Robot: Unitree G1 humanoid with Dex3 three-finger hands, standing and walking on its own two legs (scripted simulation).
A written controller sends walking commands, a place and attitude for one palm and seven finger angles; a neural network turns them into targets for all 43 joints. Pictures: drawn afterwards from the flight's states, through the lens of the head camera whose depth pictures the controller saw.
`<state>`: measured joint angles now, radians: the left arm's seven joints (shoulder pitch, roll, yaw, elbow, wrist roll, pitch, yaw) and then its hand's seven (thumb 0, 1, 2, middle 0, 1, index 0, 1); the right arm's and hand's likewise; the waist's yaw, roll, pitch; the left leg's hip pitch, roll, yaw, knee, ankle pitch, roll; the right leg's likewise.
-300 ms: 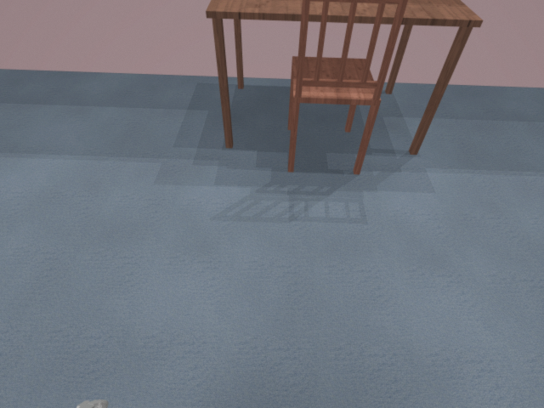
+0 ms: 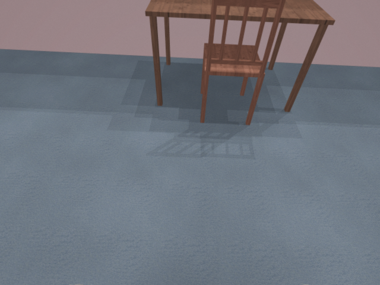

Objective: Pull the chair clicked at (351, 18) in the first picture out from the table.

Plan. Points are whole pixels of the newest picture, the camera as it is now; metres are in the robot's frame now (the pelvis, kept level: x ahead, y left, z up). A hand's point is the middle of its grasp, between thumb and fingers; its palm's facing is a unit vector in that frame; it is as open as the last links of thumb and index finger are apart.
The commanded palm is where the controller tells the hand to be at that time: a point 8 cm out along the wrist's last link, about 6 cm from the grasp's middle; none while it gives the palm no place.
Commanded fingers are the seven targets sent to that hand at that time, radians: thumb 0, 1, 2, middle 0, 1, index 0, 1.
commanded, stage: stand and wait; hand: left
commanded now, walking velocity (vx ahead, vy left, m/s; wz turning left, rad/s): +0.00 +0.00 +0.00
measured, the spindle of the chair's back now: (241, 35) +1.45 -0.22 -0.07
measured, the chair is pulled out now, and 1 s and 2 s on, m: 0.00 0.00 0.00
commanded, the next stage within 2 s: look at it before walking up in 0.52 s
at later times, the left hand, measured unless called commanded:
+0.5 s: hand out of the picture +0.06 +0.24 -0.16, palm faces -0.03 -0.94 -0.34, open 7.4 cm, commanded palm none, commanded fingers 0.00 0.90 0.90 -0.20 -0.30 -0.20 -0.30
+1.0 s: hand out of the picture +0.07 +0.24 -0.15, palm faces -0.03 -0.94 -0.33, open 7.4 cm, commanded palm none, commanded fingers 0.00 0.90 0.90 -0.20 -0.30 -0.20 -0.30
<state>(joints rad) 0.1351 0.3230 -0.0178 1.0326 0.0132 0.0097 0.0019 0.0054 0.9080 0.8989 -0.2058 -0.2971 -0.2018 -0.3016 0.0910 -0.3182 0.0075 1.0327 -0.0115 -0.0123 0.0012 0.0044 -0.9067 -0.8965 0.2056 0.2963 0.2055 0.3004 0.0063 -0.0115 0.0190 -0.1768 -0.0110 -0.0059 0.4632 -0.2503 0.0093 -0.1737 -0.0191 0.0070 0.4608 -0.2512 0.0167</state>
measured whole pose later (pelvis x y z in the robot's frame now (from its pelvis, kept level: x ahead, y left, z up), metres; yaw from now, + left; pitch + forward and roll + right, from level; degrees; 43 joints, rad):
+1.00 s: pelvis +0.00 -0.01 +0.01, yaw +0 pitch -2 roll +0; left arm 0.13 0.34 -0.01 1.09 0.01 0.00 0.00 0.00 0.91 0.90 -0.21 -0.30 -0.20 -0.30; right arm 0.10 -0.33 0.01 1.11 0.00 -0.01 0.00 0.00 -0.91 -0.90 0.20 0.30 0.20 0.30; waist 0.00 -0.01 0.04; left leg -0.15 0.00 -0.01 0.39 -0.21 0.00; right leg -0.15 -0.01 0.00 0.39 -0.21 0.01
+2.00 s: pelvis +0.20 -0.02 -0.02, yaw -20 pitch +1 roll -2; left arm 0.46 0.18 0.05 1.05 0.03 -0.03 0.01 0.00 0.91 0.90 -0.21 -0.30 -0.20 -0.30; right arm 0.06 -0.18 -0.03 0.90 -0.01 -0.05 0.02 0.01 -0.91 -0.90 0.20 0.30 0.20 0.30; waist 0.07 -0.02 0.05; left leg -0.45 0.07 0.07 0.59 -0.19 -0.02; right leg -0.02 0.05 0.14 0.48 -0.46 -0.01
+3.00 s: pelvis +0.58 -0.21 -0.02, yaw -43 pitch -1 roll -2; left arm 0.34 0.23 0.06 1.07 0.02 -0.03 0.00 -0.01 0.92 0.90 -0.20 -0.30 -0.20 -0.30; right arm 0.17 -0.21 -0.05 0.97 -0.03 -0.06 0.02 0.01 -0.93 -0.90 0.20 0.30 0.20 0.30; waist 0.03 -0.02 0.01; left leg -0.38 0.10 0.15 0.62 -0.22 0.00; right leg -0.12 0.00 -0.06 0.58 -0.42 -0.01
